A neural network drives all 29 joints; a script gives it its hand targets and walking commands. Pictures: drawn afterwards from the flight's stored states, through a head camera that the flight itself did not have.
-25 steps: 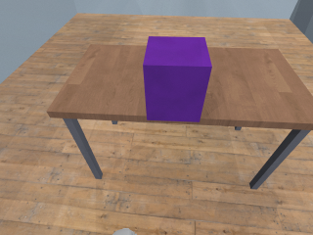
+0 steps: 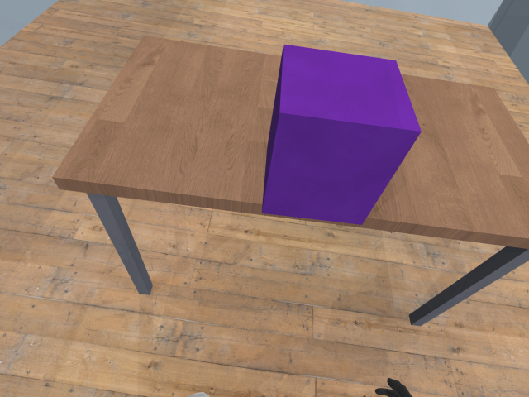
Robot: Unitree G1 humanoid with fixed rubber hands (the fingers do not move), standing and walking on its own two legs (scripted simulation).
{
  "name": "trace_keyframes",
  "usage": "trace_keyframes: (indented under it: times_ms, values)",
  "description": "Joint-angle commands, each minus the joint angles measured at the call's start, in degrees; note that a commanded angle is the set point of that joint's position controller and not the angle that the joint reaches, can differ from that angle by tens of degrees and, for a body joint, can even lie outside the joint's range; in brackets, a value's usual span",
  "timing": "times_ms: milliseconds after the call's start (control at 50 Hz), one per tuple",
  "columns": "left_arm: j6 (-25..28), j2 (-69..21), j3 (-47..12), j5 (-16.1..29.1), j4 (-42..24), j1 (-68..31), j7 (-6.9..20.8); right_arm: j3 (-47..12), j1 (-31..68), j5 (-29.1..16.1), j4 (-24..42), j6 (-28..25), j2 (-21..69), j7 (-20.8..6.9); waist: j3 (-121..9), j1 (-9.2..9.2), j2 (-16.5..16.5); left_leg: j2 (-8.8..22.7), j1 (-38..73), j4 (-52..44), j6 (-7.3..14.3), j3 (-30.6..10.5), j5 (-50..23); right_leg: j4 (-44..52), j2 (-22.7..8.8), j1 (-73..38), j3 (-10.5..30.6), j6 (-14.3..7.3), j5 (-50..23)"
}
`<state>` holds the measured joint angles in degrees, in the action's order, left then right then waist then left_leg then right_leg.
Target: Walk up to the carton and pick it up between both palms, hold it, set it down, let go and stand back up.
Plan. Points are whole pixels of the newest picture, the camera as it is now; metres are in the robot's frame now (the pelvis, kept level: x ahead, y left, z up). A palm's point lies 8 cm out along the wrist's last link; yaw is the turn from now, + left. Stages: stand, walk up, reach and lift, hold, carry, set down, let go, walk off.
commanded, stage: walk up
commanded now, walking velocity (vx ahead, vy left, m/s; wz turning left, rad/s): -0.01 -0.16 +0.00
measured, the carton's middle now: (325, 140) +0.56 -0.10 +0.05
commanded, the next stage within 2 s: none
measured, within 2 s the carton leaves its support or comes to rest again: neither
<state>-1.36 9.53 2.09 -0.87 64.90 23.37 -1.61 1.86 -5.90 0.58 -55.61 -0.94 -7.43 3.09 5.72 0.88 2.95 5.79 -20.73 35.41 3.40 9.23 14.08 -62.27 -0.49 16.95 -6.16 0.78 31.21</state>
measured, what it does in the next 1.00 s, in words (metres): steps to the right: right foot, then left foot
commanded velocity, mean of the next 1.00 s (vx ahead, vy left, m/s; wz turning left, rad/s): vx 0.00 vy -0.06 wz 0.00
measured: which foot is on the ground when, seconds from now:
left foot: down 0.00-0.44, up 0.46-0.82, down 0.84-1.00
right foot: up 0.00-0.42, down 0.44-1.00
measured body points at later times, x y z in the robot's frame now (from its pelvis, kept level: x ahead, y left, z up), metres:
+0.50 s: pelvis +0.00 -0.08 +0.01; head +0.02 -0.12 +0.45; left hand +0.05 +0.17 -0.13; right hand +0.01 -0.33 -0.17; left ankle +0.05 +0.07 -0.71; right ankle +0.00 -0.19 -0.73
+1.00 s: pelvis +0.01 -0.11 +0.01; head +0.01 -0.10 +0.46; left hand +0.01 +0.11 -0.15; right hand +0.01 -0.32 -0.15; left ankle -0.03 +0.01 -0.73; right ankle +0.00 -0.19 -0.73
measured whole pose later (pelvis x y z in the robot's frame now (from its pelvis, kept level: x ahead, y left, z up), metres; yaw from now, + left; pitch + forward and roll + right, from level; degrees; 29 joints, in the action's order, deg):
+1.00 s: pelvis +0.01 -0.11 +0.01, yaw +0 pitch -1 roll +0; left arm 1.0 7.9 -0.9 -0.4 64.9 16.3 -2.2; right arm 0.3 -13.7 0.2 -67.5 0.9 -7.2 2.3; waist 1.0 0.6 1.2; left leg 0.4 -5.5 22.5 0.2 2.5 15.7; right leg -22.9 1.0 7.9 -6.2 -3.0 13.8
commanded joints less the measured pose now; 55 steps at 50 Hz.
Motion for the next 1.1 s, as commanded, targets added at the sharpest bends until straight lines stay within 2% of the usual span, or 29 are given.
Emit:
trace_keyframes:
  times_ms: [0, 60, 100, 180, 220, 300, 340, 360, 380, 400, 420, 440, 460, 480, 500, 520, 540, 560, 580, 620, 700, 760, 800, 840, 860, 880, 900, 960, 1080]
  values:
    - [-1.37, 1.25, 1.25, -1.66, -2.57, 2.55, 0.97, 1.78, -6.57, -0.1, -0.17, 1.17, -8.68, 1.09, -3.05, -1.17, -14.11, 13.79, 5.69, -19.66, 0.67, -12.07, -22.34, -6.26, -2.96, 6.84, 7.12, 1.21, -8.36]
    - [-2.46, 0.79, 1.34, -1.19, -2.1, 4.46, 0.68, 1.71, -6.02, -0.03, -0.38, 0.62, -10.09, 0.33, -2.75, 0.5, -14.07, 12.75, 5.6, -20.03, 0.47, -8.41, -21.96, -6.23, -1.76, 7.16, 6.53, 1.89, -11.42]
    - [-2.85, 1.94, 1.85, -0.97, -3.13, 2.08, 0.71, 1.51, -7.28, 0.28, -0.53, 0.13, -10.57, 0.03, -3.39, 0.57, -13.76, 12.54, 5.37, -20.72, 0.51, -8.16, -18.84, -4.42, -1.66, 7.22, 6.84, 2.33, -12.85]
    - [-3.2, 4.42, 2.39, -0.84, -5.35, -4.13, 1.2, 1.88, -7.82, 1.19, 0.22, -0.07, -12.55, -0.31, -1.99, -0.13, -14.95, 13.15, 4.2, -23.83, 1.42, -11.3, -2.59, 2.68, -2.85, 8.47, 7.19, 3.09, -14.1]
    - [-3.1, 5.21, 2.38, -0.69, -5.99, -6.01, 1.33, 2.37, -7.73, 1.52, 0.76, 0.18, -13.9, -0.36, -1.77, -0.56, -15.02, 14.03, 4.71, -24.54, 2.51, -12.68, 2.49, 7.79, -3.45, 8.65, 6.51, 3.56, -12.73]
    - [-2.48, 6.35, 2.22, -0.46, -7.75, -10.01, 1.33, 3.56, -10.29, 1.96, 0.85, 0.96, -16.19, -0.54, -3.37, -2.82, -13.79, 16.05, 6.82, -23.35, 5.03, -15.54, 4.52, 18.39, -4.48, 5.68, 4.37, 3.4, -8.62]
    - [-2.04, 7.36, 2.27, -0.22, -8.05, -9.21, 1.33, 4.55, -9.75, 2.1, 1.12, 1.54, -17.7, -0.52, -4.6, -2.82, -13.55, 17.52, 6.11, -22.6, 5.53, -17.09, 4.15, 24.05, -5.07, 1.75, 3.54, 2.61, -8.23]
    - [-1.71, 7.64, 2.36, -0.07, -7.57, -7.2, 1.28, 4.98, -8.72, 2.1, 1.38, 1.9, -18.25, -0.48, -5.21, -1.76, -12.83, 17.67, 4.68, -21.66, 5.01, -17.1, 2.94, 28.66, -5.15, -1.81, 3.25, 2.06, -10.36]
    - [-1.24, 7.69, 2.48, 0.01, -6.64, -3.95, 1.26, 5.37, -7.2, 1.93, 1.61, 2.35, -18.28, -0.42, -5.79, 0.22, -11.14, 16.64, 2.29, -19.1, 3.52, -15.71, 1.33, 35.55, -5.09, -7.34, 3.01, 1.38, -15.9]
    - [0.74, 2.69, 0.59, 0.05, -5.41, -1.16, 1.34, 3.12, -10.6, -0.09, -2.61, 2.9, -9.59, -1.07, -9.36, 2.76, -7.72, 3.77, 0.57, -9.97, 1.26, -5.91, 6.97, 47.12, -6.29, -17.22, 7.44, 0.37, -20.55]
    - [2.34, 8.88, 1.37, -0.48, -4.84, -1.46, 1.08, 1.6, -13.53, -0.17, -2.53, 3.06, -4.19, -1.39, -7.56, 1.38, 12.33, -3.47, -6.99, 4.04, -2.26, -2.78, 17.29, 53.06, -18.73, -16.93, 24.31, 0.13, -21.62]
    - [2.73, 11.55, 1.29, 0.09, -5.83, -3.89, 0.6, 1.67, -15.39, 0.16, -2.75, 3.85, -4.05, -1.19, -4.7, -0.74, 13.72, -4.56, -6.99, 6.23, -2.47, -7.27, 17.5, 53.09, -22.13, -8.73, 27.69, -0.96, -26.42]
    - [2.66, 10.8, 0.79, -0.13, -6.4, -6.68, 0.49, 1.89, -14.77, 0.23, -2.56, 4.63, -5.05, -1.6, -2.66, -1.85, 12.07, -2.69, -2.2, 7.03, -1.88, -9.76, 14.71, 55.34, -21.27, 0.45, 24.84, -3.7, -12.96]
    - [2.5, 10.13, 0.34, -0.27, -7.16, -10.03, 0.49, 1.39, -12.75, 0.19, -2.33, 4.9, -4.58, -2.2, 0.82, -2.33, 14.3, -2.88, 0.56, 6.78, -1.65, -11.14, 13.87, 57.63, -18.19, 6.77, 22.0, -4.59, -3.91]
    - [2.55, 8.11, -0.18, -0.39, -7.77, -13.49, 0.35, 1.88, -11.87, 0.22, -3.65, 5.12, -5.94, -2.77, 3.42, -3.39, 12.49, -3.85, -1.19, 8.05, -1.31, -11.64, 9.4, 56.95, -14.09, 4.81, 17.94, -1.77, -5.59]
    - [2.71, 7.21, -0.59, -0.09, -8.0, -14.88, 0.12, 2.39, -13.78, 0.53, -5.23, 5.05, -6.91, -3.2, 2.43, -4.52, 11.32, -4.58, -2.65, 9.09, -1.26, -10.88, 5.69, 54.23, -12.16, 0.25, 13.91, -0.01, -15.67]
    - [3.02, 7.53, -0.71, 0.34, -8.04, -13.91, -0.09, 2.57, -16.61, 0.58, -6.47, 4.81, -7.37, -3.17, -0.68, -5.21, 10.51, -5.37, -3.99, 10.56, -1.38, -10.03, 3.77, 50.61, -11.47, -6.35, 10.91, 0.99, -29.8]
    - [3.47, 7.26, -0.88, 0.82, -7.43, -11.11, -0.23, 2.51, -18.06, 0.63, -7.58, 4.57, -7.41, -2.9, -3.58, -4.94, 9.53, -5.56, -3.86, 11.72, -1.73, -9.53, 3.03, 47.29, -11.78, -10.34, 9.5, 1.11, -42.57]
    - [3.89, 6.25, -1.2, 1.05, -6.47, -8.06, -0.26, 2.38, -17.92, 0.42, -8.09, 4.4, -7.5, -2.53, -6.03, -4.25, 8.31, -5.36, -2.68, 12.12, -2.26, -9.37, 2.99, 45.24, -11.75, -12.67, 8.75, 1.0, -50.33]
    - [4.29, 4.03, -2.22, 1.0, -4.71, -3.82, -0.46, 1.77, -14.54, -0.03, -7.54, 4.27, -6.86, -1.91, -8.0, -2.53, 6.86, -4.7, -0.9, 10.86, -3.11, -9.5, 4.09, 43.92, -12.07, -13.95, 9.34, -0.22, -55.65]
    - [3.74, 3.52, -3.03, -0.1, -3.81, -3.84, -1.15, 0.52, -11.28, -0.29, -7.38, 4.4, -5.19, -1.15, -5.7, -1.43, 6.38, -3.86, 0.27, 2.98, -4.48, -8.74, 7.7, 43.72, -13.11, -13.95, 11.12, -5.61, -50.32]
    - [3.37, 3.69, -3.25, -0.37, -2.78, -2.32, -1.2, -0.11, -10.55, -0.66, -7.87, 3.8, -4.79, -0.5, -4.65, -0.77, 5.82, -3.48, 3.65, -6.05, -4.73, -8.74, 7.27, 43.07, -14.13, -13.56, 14.23, -8.71, -50.57]
    - [3.23, 4.6, -2.79, 0.08, -2.66, -3.4, -1.15, -0.42, -13.99, -0.7, -9.71, 2.95, -4.47, -0.31, -5.05, -2.39, 3.2, -1.98, 10.64, -15.97, -4.58, -9.8, -5.51, 41.95, -12.88, -11.07, 13.66, -7.84, -48.32]
    - [3.47, 3.77, -2.59, 0.71, -2.7, -3.41, -0.88, -0.31, -15.7, -0.52, -11.37, 2.05, -5.9, -0.28, -7.51, -1.96, -2.16, 1.33, 18.14, -15.48, -3.96, -12.13, -17.43, 41.2, -9.38, -8.06, 10.8, -5.67, -41.3]
    - [3.46, 3.02, -2.6, 0.8, -2.45, -3.49, -0.71, -0.38, -15.24, -0.62, -11.85, 1.91, -6.0, -0.33, -7.05, -1.51, -3.83, 1.54, 18.99, -15.37, -3.73, -11.91, -18.65, 42.39, -7.59, -6.9, 9.9, -4.96, -35.67]
    - [3.34, 1.58, -2.69, 1.07, -2.05, -2.83, -0.66, -0.55, -12.71, -0.46, -12.07, 1.82, -6.02, -0.61, -4.39, -0.02, -9.39, 1.55, 14.99, -15.06, -2.71, -12.2, -17.6, 44.12, -5.84, -7.48, 8.57, -4.29, -30.71]
    - [3.15, 2.55, -2.49, 0.83, -1.71, -3.11, -0.78, -0.79, -11.76, -0.23, -12.07, 1.79, -4.52, -0.86, -2.42, -0.41, -10.93, 1.01, 11.96, -16.12, -2.58, -12.08, -14.53, 44.12, -6.11, -9.08, 8.69, -4.27, -29.47]
    - [2.72, 4.05, -1.68, 0.3, -0.69, -3.1, -0.52, -1.42, -12.49, -0.41, -12.15, 1.33, -3.3, -0.49, -0.39, -0.78, -7.64, 0.87, 12.23, -18.04, -2.95, -11.64, -12.66, 43.96, -6.4, -8.64, 8.91, -4.24, -30.78]
    - [2.38, 1.9, -2.12, 0.07, 1.27, -1.71, -0.45, -1.36, -12.4, -0.64, -12.17, 0.69, -4.03, -0.65, 1.13, -0.59, -3.44, 0.8, 11.62, -19.32, -2.17, -12.11, -8.07, 45.85, -5.81, -7.41, 8.49, -3.37, -23.84]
